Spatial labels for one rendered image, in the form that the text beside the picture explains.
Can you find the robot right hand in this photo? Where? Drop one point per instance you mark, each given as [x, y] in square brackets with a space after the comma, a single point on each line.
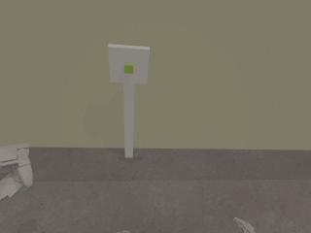
[244, 227]

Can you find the robot left hand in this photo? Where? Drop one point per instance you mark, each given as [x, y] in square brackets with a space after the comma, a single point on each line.
[15, 162]

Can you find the button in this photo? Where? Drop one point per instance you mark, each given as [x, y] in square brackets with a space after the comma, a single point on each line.
[128, 68]

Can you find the panel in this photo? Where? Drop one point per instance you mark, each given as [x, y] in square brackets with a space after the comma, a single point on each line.
[139, 56]

